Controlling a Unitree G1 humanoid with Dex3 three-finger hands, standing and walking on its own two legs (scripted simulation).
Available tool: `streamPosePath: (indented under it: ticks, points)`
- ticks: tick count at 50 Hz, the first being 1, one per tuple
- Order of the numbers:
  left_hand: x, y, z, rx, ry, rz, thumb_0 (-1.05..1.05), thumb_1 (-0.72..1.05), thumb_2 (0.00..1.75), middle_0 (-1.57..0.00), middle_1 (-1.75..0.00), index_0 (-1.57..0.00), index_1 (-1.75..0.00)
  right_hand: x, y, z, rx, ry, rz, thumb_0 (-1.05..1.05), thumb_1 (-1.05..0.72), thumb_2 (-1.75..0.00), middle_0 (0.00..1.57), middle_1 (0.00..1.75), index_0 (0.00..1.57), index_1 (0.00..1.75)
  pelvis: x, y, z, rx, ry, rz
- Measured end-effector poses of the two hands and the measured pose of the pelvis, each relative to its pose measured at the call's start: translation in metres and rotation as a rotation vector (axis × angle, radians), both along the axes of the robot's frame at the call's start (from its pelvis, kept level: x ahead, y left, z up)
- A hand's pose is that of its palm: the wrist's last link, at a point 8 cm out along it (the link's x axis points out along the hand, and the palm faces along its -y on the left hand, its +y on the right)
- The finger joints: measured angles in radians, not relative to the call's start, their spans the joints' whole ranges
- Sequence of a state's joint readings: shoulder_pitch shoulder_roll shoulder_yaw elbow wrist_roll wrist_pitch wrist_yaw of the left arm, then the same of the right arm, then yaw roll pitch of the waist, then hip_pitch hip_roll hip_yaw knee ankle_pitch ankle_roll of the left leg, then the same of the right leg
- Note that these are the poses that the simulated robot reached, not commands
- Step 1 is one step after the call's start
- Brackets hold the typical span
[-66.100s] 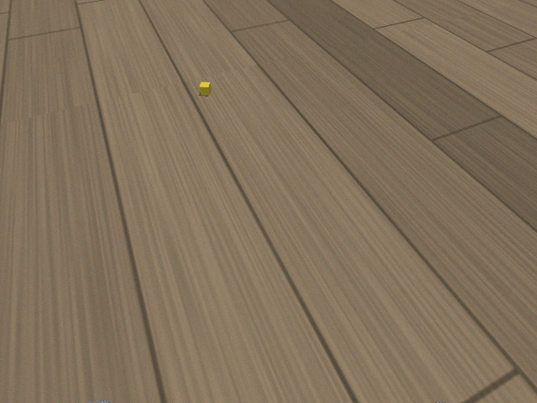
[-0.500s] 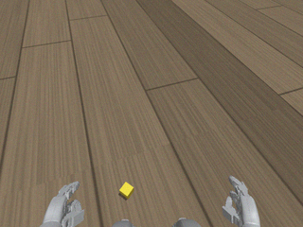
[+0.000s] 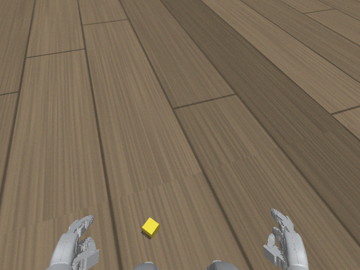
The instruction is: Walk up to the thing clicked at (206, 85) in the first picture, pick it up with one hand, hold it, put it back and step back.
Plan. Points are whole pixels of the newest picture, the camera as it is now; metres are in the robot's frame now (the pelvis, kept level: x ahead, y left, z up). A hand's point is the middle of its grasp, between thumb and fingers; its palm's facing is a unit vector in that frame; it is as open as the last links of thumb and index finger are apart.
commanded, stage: home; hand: left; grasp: from above
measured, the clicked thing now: (151, 227) +0.41 +0.13 -0.68
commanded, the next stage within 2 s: stand in 0.02 s
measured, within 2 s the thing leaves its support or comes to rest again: neither
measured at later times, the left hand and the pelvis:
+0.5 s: hand out of the picture +0.09 +0.23 -0.11, palm faces +0.02 -0.94 -0.34, open 7.4 cm; pelvis +0.00 +0.00 +0.04, yaw -1 degrees
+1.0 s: hand out of the picture +0.05 +0.23 -0.10, palm faces +0.03 -0.94 -0.34, open 7.4 cm; pelvis -0.01 -0.01 +0.06, yaw -1 degrees
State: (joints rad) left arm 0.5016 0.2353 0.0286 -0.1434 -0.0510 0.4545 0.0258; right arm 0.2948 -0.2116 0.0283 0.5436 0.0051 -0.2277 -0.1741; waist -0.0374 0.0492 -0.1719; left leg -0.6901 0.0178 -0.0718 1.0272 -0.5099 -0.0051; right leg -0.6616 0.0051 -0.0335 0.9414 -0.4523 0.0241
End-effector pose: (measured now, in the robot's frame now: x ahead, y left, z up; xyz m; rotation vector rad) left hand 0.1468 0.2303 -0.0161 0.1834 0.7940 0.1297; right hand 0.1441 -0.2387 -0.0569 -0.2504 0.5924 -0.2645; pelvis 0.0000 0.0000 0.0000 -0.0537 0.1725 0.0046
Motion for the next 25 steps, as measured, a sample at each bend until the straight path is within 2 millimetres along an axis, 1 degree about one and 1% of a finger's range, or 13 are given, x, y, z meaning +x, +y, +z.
streamPosePath:
  ticks: [6,7,10,12,15,19,22,25]
  points:
    - [-0.002,-0.001,0.0,-0.001,0.006,0.001,0.01,0.9,0.9,-0.2,-0.3,-0.2,-0.3,-0.002,0.0,-0.001,0.004,0.004,0.003,0.01,-0.9,-0.9,0.2,0.3,0.21,0.3,-0.002,0.0,0.0,0.0,0.0,0.0]
    - [-0.001,0.0,-0.003,0.022,-0.007,-0.015,0.01,0.9,0.9,-0.2,-0.3,-0.2,-0.3,-0.003,0.0,-0.003,-0.012,0.03,0.029,0.01,-0.9,-0.9,0.2,0.3,0.2,0.3,-0.004,-0.001,0.001,0.005,-0.022,-0.003]
    - [0.001,0.01,-0.021,0.092,-0.007,-0.045,0.01,0.9,0.9,-0.21,-0.3,-0.21,-0.3,-0.01,-0.007,-0.017,-0.04,0.217,0.136,0.01,-0.9,-0.9,0.2,0.3,0.2,0.3,-0.01,-0.002,0.008,0.029,-0.086,-0.015]
    - [-0.003,0.019,-0.031,0.115,0.03,-0.045,0.01,0.9,0.9,-0.21,-0.3,-0.21,-0.3,-0.018,-0.014,-0.021,-0.031,0.306,0.149,0.01,-0.9,-0.9,0.21,0.3,0.21,0.3,-0.012,-0.003,0.013,0.041,-0.11,-0.015]
    - [-0.016,0.03,-0.04,0.128,0.093,-0.024,0.01,0.9,0.9,-0.21,-0.3,-0.21,-0.3,-0.033,-0.027,-0.021,-0.007,0.381,0.108,0.01,-0.9,-0.9,0.21,0.3,0.21,0.3,-0.012,-0.004,0.02,0.053,-0.137,-0.02]
    - [-0.039,0.041,-0.05,0.131,0.189,0.014,0.01,0.9,0.9,-0.21,-0.3,-0.21,-0.3,-0.053,-0.04,-0.018,0.0,0.455,0.046,0.01,-0.9,-0.9,0.21,0.3,0.21,0.3,-0.009,-0.003,0.028,0.051,-0.158,-0.019]
    - [-0.056,0.046,-0.055,0.126,0.257,0.039,0.01,0.9,0.9,-0.21,-0.3,-0.2,-0.3,-0.066,-0.046,-0.017,0.002,0.505,0.011,0.01,-0.9,-0.9,0.2,0.3,0.21,0.3,-0.006,-0.003,0.033,0.046,-0.171,-0.017]
    - [-0.071,0.046,-0.057,0.117,0.313,0.062,0.01,0.9,0.9,-0.21,-0.3,-0.2,-0.3,-0.075,-0.047,-0.016,0.009,0.544,-0.011,0.01,-0.9,-0.9,0.2,0.3,0.2,0.3,-0.003,-0.003,0.039,0.044,-0.184,-0.014]
